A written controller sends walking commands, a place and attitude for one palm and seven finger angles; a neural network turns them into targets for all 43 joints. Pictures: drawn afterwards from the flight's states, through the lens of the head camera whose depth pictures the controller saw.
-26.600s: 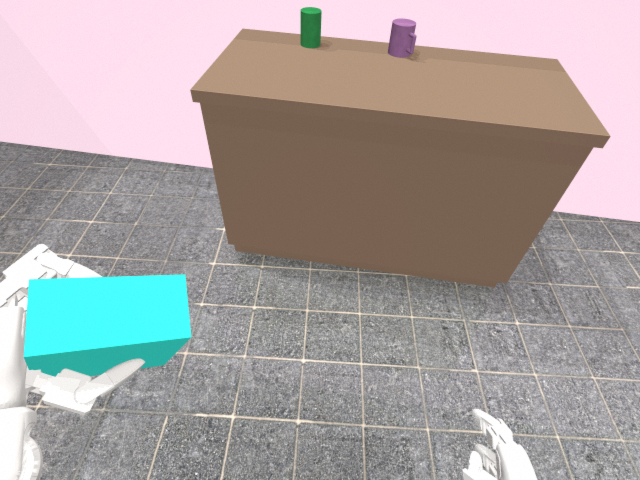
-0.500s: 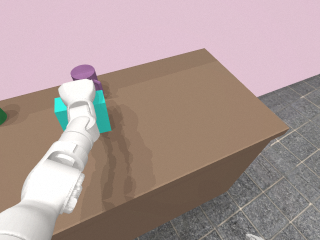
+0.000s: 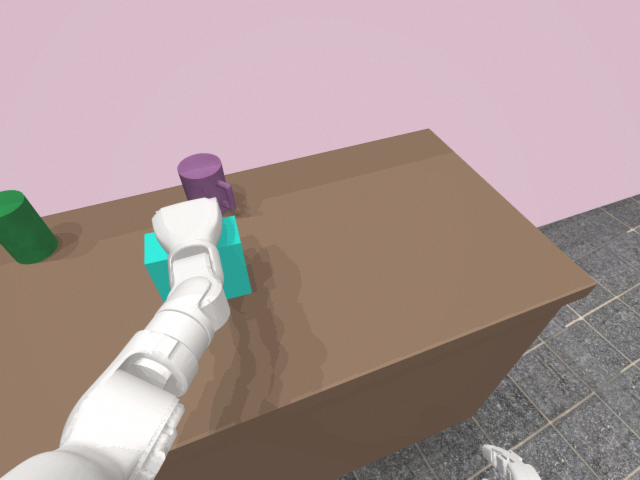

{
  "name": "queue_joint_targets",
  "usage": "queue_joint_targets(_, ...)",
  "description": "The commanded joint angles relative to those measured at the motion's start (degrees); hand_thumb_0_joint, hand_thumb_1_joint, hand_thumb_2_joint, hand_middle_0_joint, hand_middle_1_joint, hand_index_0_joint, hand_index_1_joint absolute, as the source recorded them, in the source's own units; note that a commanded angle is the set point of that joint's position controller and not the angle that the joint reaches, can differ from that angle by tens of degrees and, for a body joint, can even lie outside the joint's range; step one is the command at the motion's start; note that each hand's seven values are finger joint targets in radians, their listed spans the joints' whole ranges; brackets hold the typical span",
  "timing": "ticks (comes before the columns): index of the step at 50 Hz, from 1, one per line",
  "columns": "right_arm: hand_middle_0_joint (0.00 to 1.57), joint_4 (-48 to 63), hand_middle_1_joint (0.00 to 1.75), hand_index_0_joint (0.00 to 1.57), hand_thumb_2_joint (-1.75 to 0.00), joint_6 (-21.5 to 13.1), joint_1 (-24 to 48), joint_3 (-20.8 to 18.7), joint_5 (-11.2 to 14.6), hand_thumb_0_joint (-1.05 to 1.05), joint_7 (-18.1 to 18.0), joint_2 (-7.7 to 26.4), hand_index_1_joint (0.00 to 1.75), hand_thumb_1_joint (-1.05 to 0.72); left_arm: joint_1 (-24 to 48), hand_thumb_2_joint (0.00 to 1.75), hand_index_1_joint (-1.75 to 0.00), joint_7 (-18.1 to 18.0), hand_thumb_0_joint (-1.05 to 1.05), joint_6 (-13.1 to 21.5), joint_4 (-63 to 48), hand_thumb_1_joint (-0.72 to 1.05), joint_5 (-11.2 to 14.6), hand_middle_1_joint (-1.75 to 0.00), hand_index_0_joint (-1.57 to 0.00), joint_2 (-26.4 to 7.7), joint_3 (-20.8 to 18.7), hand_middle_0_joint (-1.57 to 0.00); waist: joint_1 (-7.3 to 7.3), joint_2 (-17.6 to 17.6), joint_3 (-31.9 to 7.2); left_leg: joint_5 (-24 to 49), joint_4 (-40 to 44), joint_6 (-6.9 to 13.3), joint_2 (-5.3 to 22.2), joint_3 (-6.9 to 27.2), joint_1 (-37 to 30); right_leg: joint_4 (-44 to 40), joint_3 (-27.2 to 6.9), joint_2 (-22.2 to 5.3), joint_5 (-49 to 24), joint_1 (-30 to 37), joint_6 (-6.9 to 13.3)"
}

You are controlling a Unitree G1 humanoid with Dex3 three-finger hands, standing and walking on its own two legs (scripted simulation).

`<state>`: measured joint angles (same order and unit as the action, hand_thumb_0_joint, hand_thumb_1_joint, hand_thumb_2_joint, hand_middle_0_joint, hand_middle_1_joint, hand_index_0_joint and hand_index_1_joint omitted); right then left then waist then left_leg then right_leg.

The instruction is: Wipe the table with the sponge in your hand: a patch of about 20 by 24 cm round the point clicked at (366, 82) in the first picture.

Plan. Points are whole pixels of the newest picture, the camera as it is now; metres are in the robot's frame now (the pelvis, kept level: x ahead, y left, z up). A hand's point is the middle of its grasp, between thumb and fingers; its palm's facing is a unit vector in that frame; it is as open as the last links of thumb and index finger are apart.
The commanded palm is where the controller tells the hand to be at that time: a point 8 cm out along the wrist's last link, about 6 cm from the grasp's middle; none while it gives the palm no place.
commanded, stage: wipe back along the third lane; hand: left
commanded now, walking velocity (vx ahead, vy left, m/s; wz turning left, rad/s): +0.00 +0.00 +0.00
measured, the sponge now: (204, 273) +0.40 +0.21 +0.01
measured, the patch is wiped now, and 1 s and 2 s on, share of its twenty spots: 0.95 0.95 0.95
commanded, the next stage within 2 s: slide back across to the middle lane in 1.12 s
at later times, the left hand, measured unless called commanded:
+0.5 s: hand (210, 268) +0.38 +0.18 +0.06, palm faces +0.00 -0.04 -1.00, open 10.1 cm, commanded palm +0.33 +0.16 +0.10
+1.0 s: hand (218, 306) +0.32 +0.16 +0.06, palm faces +0.03 -0.07 -1.00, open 10.1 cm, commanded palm +0.27 +0.14 +0.09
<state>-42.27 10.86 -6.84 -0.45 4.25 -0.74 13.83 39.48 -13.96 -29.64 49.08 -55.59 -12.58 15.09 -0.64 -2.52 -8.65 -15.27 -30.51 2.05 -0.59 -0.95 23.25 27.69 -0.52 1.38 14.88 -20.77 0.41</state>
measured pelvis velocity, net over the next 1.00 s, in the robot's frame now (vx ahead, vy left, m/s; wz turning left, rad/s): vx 0.00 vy -0.02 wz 0.00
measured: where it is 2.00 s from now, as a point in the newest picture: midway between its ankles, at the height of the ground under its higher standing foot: outside the picture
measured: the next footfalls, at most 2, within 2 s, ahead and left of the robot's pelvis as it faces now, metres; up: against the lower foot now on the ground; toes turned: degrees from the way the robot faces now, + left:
none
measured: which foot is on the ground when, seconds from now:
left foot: down 0.00-1.00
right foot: down 0.00-1.00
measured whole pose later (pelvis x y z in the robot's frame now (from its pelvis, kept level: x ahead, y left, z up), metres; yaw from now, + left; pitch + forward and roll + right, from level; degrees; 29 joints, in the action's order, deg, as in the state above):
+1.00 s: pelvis +0.00 -0.02 +0.00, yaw +0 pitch +1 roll +0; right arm -37.4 13.2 1.6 1.6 5.5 2.0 14.4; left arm 16.1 -9.8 -36.9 17.6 -57.1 -12.3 24.8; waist -4.4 -3.7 -6.3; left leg -14.7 -28.2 0.3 0.0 -0.7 14.4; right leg 28.6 -0.4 2.0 16.0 -13.5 2.2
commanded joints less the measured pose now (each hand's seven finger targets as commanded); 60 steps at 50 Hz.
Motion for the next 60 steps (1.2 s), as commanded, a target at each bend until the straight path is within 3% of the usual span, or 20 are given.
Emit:
queue_joint_targets(1,0.2,8.5,0.3,0.2,-0.9,-1.3,8.1,-1.55,0.35,0.0,-0.65,7.46,0.3,-0.9,16.17,1.3,-1.6,1.44,0.0,-0.83,-6.43,0.1,-1.02,-1.6,-1.2,-4.02,0.81,-1.2,0.77,5.23,-10.2,13.64,3.37,-0.02,0.86,1.93,-10.09,-2.95,1.74,0.58,-13.7,3.43,3.52)
queue_joint_targets(4,0.2,8.82,0.3,0.2,-0.9,-0.92,9.29,-1.15,0.42,0.0,-0.86,7.04,0.3,-0.9,16.06,1.3,-1.6,1.96,0.0,-1.49,-7.22,0.1,-1.39,-1.6,-1.2,-2.18,2.73,-1.2,0.69,4.87,-10.2,13.19,3.47,-0.12,0.48,1.81,-10.67,-3.21,1.5,0.47,-13.31,3.36,3.7)
queue_joint_targets(8,0.2,9.26,0.3,0.2,-0.9,-0.45,10.05,-0.94,0.21,0.0,-1.02,7.06,0.3,-0.9,14.21,1.3,-1.6,2.29,0.0,-1.57,-8.98,0.1,-1.36,-1.6,-1.2,-4.11,1.08,-1.2,-0.07,4.52,-11.87,14.87,3.08,-0.2,0.21,1.67,-11.52,-2.83,1.13,0.31,-16.09,5.65,3.94)
queue_joint_targets(10,0.2,10.1,0.3,0.2,-0.9,-0.27,11.09,-1.01,0.4,0.0,-0.86,6.78,0.3,-0.9,12.3,1.3,-1.6,2.71,0.0,-1.37,-11.26,0.1,-0.88,-1.6,-1.2,-2.12,2.19,-1.2,-0.3,4.5,-13.05,16.42,2.97,-0.25,0.12,1.71,-11.89,-2.42,1.13,0.19,-18.23,6.96,4.01)
queue_joint_targets(12,0.2,10.5,0.3,0.2,-0.9,-0.23,11.48,-0.85,0.34,0.0,-0.7,6.84,0.3,-0.9,10.28,1.3,-1.6,3.1,0.0,-1.66,-12.28,0.1,-0.58,-1.6,-1.2,-0.57,3.83,-1.2,-0.41,5.36,-11.87,16.11,2.94,-0.15,-0.01,1.6,-11.75,-2.65,0.95,0.2,-18.72,7.02,3.93)
queue_joint_targets(14,0.2,10.42,0.3,0.2,-0.9,-0.01,12.12,-0.66,0.5,0.0,-0.7,7.02,0.3,-0.9,9.53,1.3,-1.6,3.35,0.0,-2.01,-12.76,0.1,-0.73,-1.6,-1.2,-2.04,3.01,-1.2,-0.52,5.89,-10.49,15.56,3.21,-0.19,-0.1,1.64,-11.29,-2.94,0.58,0.1,-18.57,7.08,3.92)
queue_joint_targets(21,0.2,11.87,0.3,0.2,-0.9,-0.07,13.95,-0.8,0.57,0.0,0.35,7.09,0.3,-0.9,2.79,1.3,-1.6,4.39,0.0,-2.51,-19.27,0.1,0.18,-1.6,-1.2,0.75,5.77,-1.2,-1.44,6.92,-11.98,19.18,2.17,0.16,-0.47,1.49,-12.13,-1.63,0.24,0.01,-24.96,10.26,4.05)
queue_joint_targets(29,0.2,13.0,0.3,0.2,-0.9,-0.08,16.64,-0.39,1.01,0.0,1.34,7.15,0.3,-0.9,-6.55,1.3,-1.6,4.92,0.0,-4.24,-26.25,0.1,1.05,-1.6,-1.2,-0.69,4.97,-1.2,-2.65,8.41,-9.4,19.0,2.67,0.11,-0.78,1.22,-11.29,-1.49,-0.94,-0.15,-27.32,12.24,3.99)
queue_joint_targets(33,0.2,13.72,0.3,0.2,-0.9,0.01,18.18,-0.3,1.27,0.0,2.1,6.91,0.3,-0.9,-10.11,1.3,-1.6,5.11,0.0,-5.17,-30.05,0.1,1.35,-1.6,-1.2,0.6,6.57,-1.2,-2.89,8.33,-7.95,18.57,2.91,0.07,-0.64,1.3,-11.76,-1.65,-0.85,0.02,-25.64,11.79,4.01)
queue_joint_targets(39,0.2,14.01,0.3,0.2,-0.9,-0.01,20.05,0.04,1.46,0.0,2.12,6.7,0.3,-0.9,-11.74,1.3,-1.6,4.99,0.0,-6.9,-33.66,0.1,1.76,-1.6,-1.2,-0.48,5.96,-1.2,-3.26,9.04,-6.56,15.7,3.91,0.09,-0.79,1.1,-11.96,-2.82,-1.7,0.22,-21.5,11.62,3.73)
queue_joint_targets(40,0.2,13.91,0.3,0.2,-0.9,0.01,20.3,-0.02,1.45,0.0,2.12,6.9,0.3,-0.9,-11.15,1.3,-1.6,4.99,0.0,-6.98,-34.34,0.1,1.78,-1.6,-1.2,-2.42,3.83,-1.2,-3.46,8.97,-6.41,15.2,4.18,0.15,-0.74,1.43,-11.89,-3.06,-2.38,0.39,-20.84,11.44,3.98)
queue_joint_targets(43,0.2,14.28,0.3,0.2,-0.9,-0.18,20.8,0.23,1.53,0.0,2.42,6.42,0.3,-0.9,-13.28,1.3,-1.6,5.11,0.0,-7.57,-35.06,0.1,1.27,-1.6,-1.2,0.02,6.85,-1.2,-3.52,7.84,-6.25,14.66,4.13,0.09,-0.96,1.12,-12.45,-2.89,-1.7,0.39,-19.05,11.26,3.88)
queue_joint_targets(45,0.2,14.38,0.3,0.2,-0.9,-0.18,21.22,0.15,1.5,0.0,2.46,6.65,0.3,-0.9,-14.08,1.3,-1.6,5.31,0.0,-7.42,-36.38,0.1,0.98,-1.6,-1.2,-2.63,4.39,-1.2,-3.96,6.81,-6.72,14.43,4.3,0.08,-0.99,1.66,-12.56,-2.96,-2.77,0.6,-18.31,11.23,4.23)
queue_joint_targets(47,0.2,14.75,0.3,0.2,-0.9,-0.14,21.44,0.28,1.53,0.0,2.71,6.21,0.3,-0.9,-13.86,1.3,-1.6,5.6,0.0,-7.42,-36.65,0.1,0.47,-1.6,-1.2,0.84,8.48,-1.2,-3.45,6.45,-5.67,13.31,4.26,0.05,-0.89,1.42,-12.69,-2.81,-1.69,0.56,-15.76,10.07,4.1)
queue_joint_targets(50,0.2,14.98,0.3,0.2,-0.9,-0.22,21.92,0.22,1.45,0.0,2.9,6.42,0.3,-0.9,-16.09,1.3,-1.6,5.68,0.0,-6.99,-37.67,0.1,0.7,-1.6,-1.2,-1.82,5.56,-1.2,-4.21,6.11,-4.7,12.08,4.58,0.05,-0.93,1.94,-12.11,-3.25,-2.76,0.86,-13.85,9.75,4.39)
queue_joint_targets(52,0.2,15.07,0.3,0.2,-0.9,-0.3,21.84,0.31,1.51,0.0,2.94,6.09,0.3,-0.9,-15.56,1.3,-1.6,5.64,0.0,-6.85,-38.13,0.1,0.95,-1.6,-1.2,0.54,8.16,-1.2,-3.63,6.88,-4.34,11.21,4.42,0.13,-0.92,1.52,-12.22,-3.35,-2.3,0.75,-12.85,9.37,4.06)
queue_joint_targets(54,0.2,14.93,0.3,0.2,-0.9,-0.55,21.97,0.18,1.44,0.0,3.02,6.16,0.3,-0.9,-18.41,1.3,-1.6,5.5,0.0,-6.74,-38.39,0.1,1.28,-1.6,-1.2,-0.22,6.97,-1.2,-4.04,8.43,-4.39,11.45,4.2,0.17,-1.06,1.33,-12.04,-3.64,-3.06,0.71,-13.95,10.25,3.88)
queue_joint_targets(55,0.2,14.92,0.3,0.2,-0.9,-0.56,22.16,0.11,1.3,0.0,3.01,6.51,0.3,-0.9,-19.44,1.3,-1.6,5.22,0.0,-6.5,-39.62,0.1,1.57,-1.6,-1.2,-3.23,3.68,-1.2,-4.71,7.79,-5.26,11.24,4.52,0.1,-1.09,1.75,-11.93,-3.63,-3.85,0.89,-13.64,10.82,4.13)
queue_joint_targets(57,0.2,15.11,0.3,0.2,-0.9,-0.55,22.58,0.37,1.49,0.0,3.12,5.94,0.3,-0.9,-17.91,1.3,-1.6,5.26,0.0,-6.86,-39.73,0.1,1.45,-1.6,-1.2,0.9,8.25,-1.2,-3.85,7.93,-3.16,9.91,4.69,0.11,-0.9,1.33,-11.9,-3.92,-2.75,0.74,-11.07,9.26,3.83)
queue_joint_targets(60,0.2,14.94,0.3,0.2,-0.9,-0.82,22.78,0.03,1.43,0.0,3.32,6.33,0.3,-0.9,-19.88,1.3,-1.6,5.31,0.0,-7.01,-40.62,0.1,1.04,-1.6,-1.2,-1.16,6.45,-1.2,-4.31,8.17,-2.29,9.06,4.86,0.23,-1.0,1.77,-11.98,-4.65,-3.69,0.95,-8.79,8.81,4.0)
